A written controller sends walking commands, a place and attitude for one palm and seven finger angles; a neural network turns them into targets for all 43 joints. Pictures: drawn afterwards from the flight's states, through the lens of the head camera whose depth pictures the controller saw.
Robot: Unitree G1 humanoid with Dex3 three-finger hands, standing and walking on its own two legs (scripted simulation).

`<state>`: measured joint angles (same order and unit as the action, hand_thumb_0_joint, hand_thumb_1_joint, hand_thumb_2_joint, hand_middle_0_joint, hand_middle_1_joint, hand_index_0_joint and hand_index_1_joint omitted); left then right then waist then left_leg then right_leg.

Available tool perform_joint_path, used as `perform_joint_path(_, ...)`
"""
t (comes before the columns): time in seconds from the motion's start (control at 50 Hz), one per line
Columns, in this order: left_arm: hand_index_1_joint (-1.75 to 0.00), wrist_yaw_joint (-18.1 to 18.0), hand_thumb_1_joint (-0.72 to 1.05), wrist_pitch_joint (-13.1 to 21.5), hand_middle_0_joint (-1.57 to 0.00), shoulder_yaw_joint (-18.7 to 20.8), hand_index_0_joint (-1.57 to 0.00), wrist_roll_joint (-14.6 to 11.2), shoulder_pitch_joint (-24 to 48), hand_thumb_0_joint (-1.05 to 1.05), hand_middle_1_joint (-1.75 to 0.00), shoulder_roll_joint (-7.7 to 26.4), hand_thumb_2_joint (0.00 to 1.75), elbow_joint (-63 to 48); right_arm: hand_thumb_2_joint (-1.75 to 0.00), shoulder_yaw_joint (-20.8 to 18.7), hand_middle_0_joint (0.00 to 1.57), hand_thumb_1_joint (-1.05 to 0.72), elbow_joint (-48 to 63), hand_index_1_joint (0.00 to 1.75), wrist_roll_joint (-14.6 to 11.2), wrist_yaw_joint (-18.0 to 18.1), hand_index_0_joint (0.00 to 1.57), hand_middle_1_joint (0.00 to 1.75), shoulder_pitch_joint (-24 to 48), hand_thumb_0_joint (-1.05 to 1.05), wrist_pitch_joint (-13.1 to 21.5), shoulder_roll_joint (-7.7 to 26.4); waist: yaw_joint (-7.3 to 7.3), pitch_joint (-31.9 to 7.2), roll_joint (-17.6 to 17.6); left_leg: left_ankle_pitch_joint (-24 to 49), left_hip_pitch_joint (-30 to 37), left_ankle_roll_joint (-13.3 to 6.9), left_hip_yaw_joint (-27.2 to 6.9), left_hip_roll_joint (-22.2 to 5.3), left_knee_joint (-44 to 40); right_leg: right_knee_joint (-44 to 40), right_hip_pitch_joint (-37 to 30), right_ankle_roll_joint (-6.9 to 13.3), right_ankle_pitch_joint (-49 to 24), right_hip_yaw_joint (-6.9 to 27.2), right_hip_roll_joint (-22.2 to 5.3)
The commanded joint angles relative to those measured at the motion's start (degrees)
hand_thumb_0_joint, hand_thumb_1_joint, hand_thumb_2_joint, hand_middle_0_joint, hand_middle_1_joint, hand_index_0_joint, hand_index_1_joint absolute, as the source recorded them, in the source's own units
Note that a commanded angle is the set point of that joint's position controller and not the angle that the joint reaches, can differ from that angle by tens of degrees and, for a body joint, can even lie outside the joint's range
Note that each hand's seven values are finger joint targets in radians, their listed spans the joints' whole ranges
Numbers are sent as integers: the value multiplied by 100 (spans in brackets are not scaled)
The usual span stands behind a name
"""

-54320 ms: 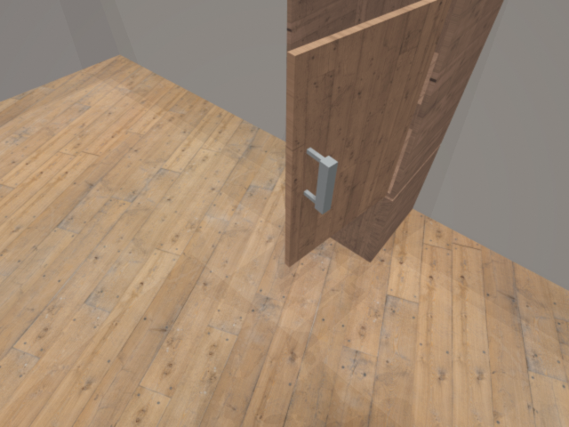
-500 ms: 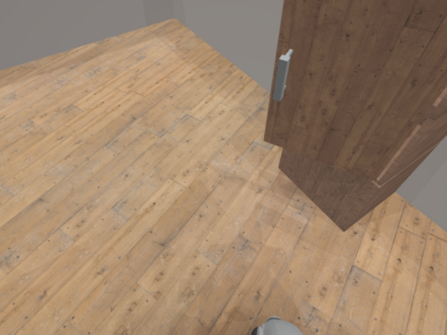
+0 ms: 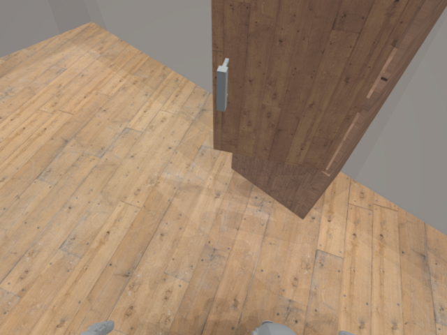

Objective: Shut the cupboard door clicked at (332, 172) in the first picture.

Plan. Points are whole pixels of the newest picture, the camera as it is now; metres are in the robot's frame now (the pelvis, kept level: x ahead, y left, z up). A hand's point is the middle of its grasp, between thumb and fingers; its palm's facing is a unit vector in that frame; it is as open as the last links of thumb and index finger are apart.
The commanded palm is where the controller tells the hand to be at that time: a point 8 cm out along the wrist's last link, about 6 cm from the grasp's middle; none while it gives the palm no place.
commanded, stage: turn to face it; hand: left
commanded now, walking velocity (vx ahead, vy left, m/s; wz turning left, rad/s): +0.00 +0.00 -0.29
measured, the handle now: (223, 85) +0.74 +0.05 -0.02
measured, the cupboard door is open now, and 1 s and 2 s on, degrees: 28 28 28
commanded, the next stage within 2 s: take the last steps up to it in 0.16 s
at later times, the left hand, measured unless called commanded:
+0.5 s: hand (138, 333) +0.14 +0.18 -0.17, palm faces -0.17 -0.97 -0.16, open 7.4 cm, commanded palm none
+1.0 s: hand (161, 321) +0.16 +0.14 -0.18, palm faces -0.11 -0.98 -0.17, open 7.3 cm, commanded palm none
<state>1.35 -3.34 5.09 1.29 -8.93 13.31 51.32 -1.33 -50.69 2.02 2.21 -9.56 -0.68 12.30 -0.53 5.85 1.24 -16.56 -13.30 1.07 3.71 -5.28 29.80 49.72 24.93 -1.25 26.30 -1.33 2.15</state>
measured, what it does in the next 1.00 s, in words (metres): walks ahead: right foot, then left foot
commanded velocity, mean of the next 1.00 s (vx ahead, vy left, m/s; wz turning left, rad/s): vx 0.19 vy -0.02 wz -0.10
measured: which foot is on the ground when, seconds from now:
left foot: down 0.00-0.10, up 0.12-0.34, down 0.36-0.70, up 0.72-0.98, down 1.00-1.00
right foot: up 0.00-0.08, down 0.10-0.36, up 0.38-0.66, down 0.68-1.00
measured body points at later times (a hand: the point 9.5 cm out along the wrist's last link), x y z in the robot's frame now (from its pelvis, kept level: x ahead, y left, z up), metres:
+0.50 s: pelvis +0.03 +0.01 +0.00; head +0.05 +0.02 +0.45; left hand +0.15 +0.23 -0.15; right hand -0.02 -0.22 -0.14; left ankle +0.05 +0.12 -0.74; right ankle +0.01 -0.12 -0.68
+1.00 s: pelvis +0.16 -0.03 -0.01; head +0.18 -0.03 +0.44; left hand +0.17 +0.20 -0.17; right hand +0.18 -0.27 -0.16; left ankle +0.25 +0.06 -0.74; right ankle +0.06 -0.13 -0.74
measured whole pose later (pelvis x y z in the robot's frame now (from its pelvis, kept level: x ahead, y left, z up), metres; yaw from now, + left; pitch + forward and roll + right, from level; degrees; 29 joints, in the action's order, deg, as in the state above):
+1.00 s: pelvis +0.16 -0.03 -0.01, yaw -10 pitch -1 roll -2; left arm -0.2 1.4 2.8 1.0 -20.1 8.7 63.3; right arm -1.8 -57.8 1.2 -0.3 -12.2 2.2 10.3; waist 0.2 3.3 0.8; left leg -11.9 -21.3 -0.4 5.5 -3.6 32.6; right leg 27.3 4.3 0.5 22.0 -4.4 0.4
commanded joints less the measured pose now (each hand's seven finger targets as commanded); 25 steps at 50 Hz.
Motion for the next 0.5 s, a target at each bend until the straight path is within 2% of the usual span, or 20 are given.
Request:
perform_joint_path(0.0, -30, 11, 90, 210, -20, 15, -20, -17, -149, 0, -30, 305, 90, -410, -90, -348, 20, -90, 157, 30, -34, 23, 20, 30, -445, 0, 28, 1169, 155, -925, 1038, 3843, 944, -602, -282, -1059, -151, -1499, -731, 51, -894, -385, 54)
perform_joint_path(0.02, -30, -2, 90, 221, -20, 35, -20, -18, -305, 0, -30, 358, 90, -345, -90, -362, 20, -90, 153, 30, -63, 5, 20, 30, -412, 0, 12, 1175, 70, -889, 939, 3444, 671, -478, -205, -982, 18, -1993, -1164, 86, -1474, -412, 58)
perform_joint_path(0.04, -30, -32, 90, 243, -20, 69, -20, -8, -522, 0, -30, 545, 90, -280, -90, -366, 20, -90, 161, 30, -98, -26, 20, 30, -397, 0, -1, 1106, -42, -904, 600, 2647, 154, -276, -58, -831, 388, -2481, -1825, 175, -2316, -84, -193)
perform_joint_path(0.06, -30, -103, 90, 300, -20, 138, -20, 37, -798, 0, -30, 993, 90, -198, -90, -317, 20, -90, 253, 30, -151, -74, 20, 30, -404, 0, -3, 829, -149, -1099, -450, 1172, -919, 31, 357, -300, 1268, -2626, -2786, 546, -3902, 1191, -1204)
perform_joint_path(0.08, -30, -158, 90, 332, -20, 205, -20, 41, -1132, 0, -30, 1403, 90, -45, -90, -243, 20, -90, 424, 30, -170, -64, 20, 30, -116, 0, -14, 542, -346, -1000, -1340, -1840, -1692, 226, 388, 290, 2360, -2789, -2855, 1295, -5532, 2150, -2387)
perform_joint_path(0.1, -30, -210, 90, 304, -20, 181, -20, 13, -1153, 0, -30, 1381, 90, -52, -90, -212, 20, -90, 397, 30, -170, -5, 20, 30, -2, 0, -85, 523, -395, -1029, -1018, -2035, -1755, 183, -326, 194, 3006, -2711, -2634, 1580, -5463, 2285, -2365)
perform_joint_path(0.12, -30, -274, 90, 293, -20, 180, -20, 35, -877, 0, -30, 1204, 90, -51, -90, -215, 20, -90, 298, 30, -170, 22, 20, 30, -67, 0, -95, 541, -238, -1101, -1568, -1841, -2013, 193, -466, 136, 3397, -2630, -2688, 1631, -5266, 2308, -2112)
perform_joint_path(0.14, -30, -301, 90, 253, -20, 130, -20, 20, -591, 0, -30, 1074, 90, -110, -90, -230, 20, -90, 207, 30, -174, 11, 20, 30, -126, 0, -107, 626, -151, -1039, -1490, -1536, -1978, 216, -518, 78, 3526, -2611, -2543, 1543, -4946, 1890, -1918)
perform_joint_path(0.18, -30, -322, 90, 216, -20, 95, -20, 42, -219, 0, -30, 979, 90, -241, -90, -186, 20, -90, 91, 30, -166, -53, 20, 30, -238, 0, -113, 516, 13, -1012, -1099, -1287, -1397, 230, -361, 66, 2874, -2632, -1936, 1337, -4318, 1440, -1650)
perform_joint_path(0.24, -30, -275, 90, 178, -20, 91, -20, 65, -40, 0, -30, 1033, 90, -240, -90, -175, 20, -90, -44, 30, -154, -92, 20, 30, -437, 0, -146, 371, 112, -597, -942, -841, -609, 178, -102, 242, 1659, -2929, -982, 1159, -2723, 1509, -1475)
perform_joint_path(0.28, -30, -231, 90, 163, -20, 80, -20, 22, 19, 0, -30, 956, 90, -189, -90, -148, 20, -90, -197, 30, -106, -103, 20, 30, -902, 0, -85, 343, 271, -607, -959, -222, 95, 150, 43, 322, 546, -2990, -669, 895, -988, 1441, -1177)
perform_joint_path(0.3, -30, -201, 90, 147, -20, 49, -20, -9, 77, 0, -30, 829, 90, -183, -90, -141, 20, -90, -309, 30, -78, -105, 20, 30, -1192, 0, -14, 418, 394, -581, -780, -81, 736, 110, -6, 281, -203, -2859, -99, 712, 127, 1342, -968)
perform_joint_path(0.32, -30, -145, 90, 117, -20, -10, -20, -26, 37, 0, -30, 549, 90, -254, -90, -210, 20, -90, -370, 30, -5, -87, 20, 30, -1439, 0, 48, 793, 472, -427, 335, -1216, 1021, -158, -1053, -335, -969, -2101, 665, 458, 933, 1009, -433)
perform_joint_path(0.34, -30, -103, 90, 128, -20, -61, -20, -56, 47, 0, -30, 259, 90, -384, -90, -322, 20, -90, -368, 30, 95, -44, 20, 30, -1766, 0, 86, 1326, 632, -259, 1624, -2818, 811, -789, -2923, -1688, -2051, -555, 1118, 165, 840, 66, 229)
perform_joint_path(0.36, -30, -38, 90, 212, -20, -33, -20, -9, 462, 0, -30, 433, 90, -564, -90, -363, 20, -90, -325, 30, 51, -27, 20, 30, -1773, 0, 112, 1484, 637, 44, 1160, -3080, 279, -1301, -3636, -2212, -2448, 296, 1237, 215, 558, 301, -118)
perform_joint_path(0.38, -30, -2, 90, 219, -20, 15, -20, 80, 490, 0, -30, 450, 90, -448, -90, -329, 20, -90, -326, 30, 77, -45, 20, 30, -1601, 0, 164, 1351, 538, -19, 897, -2804, 97, -1200, -3332, -1970, -2464, 923, 1118, 234, 275, 401, -220)
perform_joint_path(0.4, -30, 37, 90, 241, -20, 33, -20, 74, 310, 0, -30, 400, 90, -321, -90, -265, 20, -90, -263, 30, 63, -42, 20, 30, -1267, 0, 199, 1155, 331, 54, 865, -2247, -42, -1079, -2712, -1675, -2365, 1119, 1028, 202, -64, 374, -349)
perform_joint_path(0.42, -30, 76, 90, 259, -20, 29, -20, 64, 174, 0, -30, 326, 90, -212, -90, -211, 20, -90, -254, 30, 49, -34, 20, 30, -1091, 0, 238, 994, 218, 63, 832, -1668, -50, -945, -2088, -1385, -2266, 973, 849, 168, -293, 295, -389)
perform_joint_path(0.46, -30, 113, 90, 291, -20, -41, -20, 28, 48, 0, -30, 178, 90, -82, -90, -168, 20, -90, -363, 30, 28, -18, 20, 30, -1112, 0, 293, 867, 173, -103, 825, -852, 209, -855, -1383, -1108, -2091, 330, 537, 139, -478, 86, -403)
perform_joint_path(0.48, -30, 113, 90, 303, -20, -74, -20, 25, 99, 0, -30, 102, 90, -53, -90, -179, 20, -90, -453, 30, 31, -22, 20, 30, -1280, 0, 303, 819, 246, -180, 755, -609, 309, -836, -1166, -1037, -2032, -24, 363, 147, -545, -13, -379)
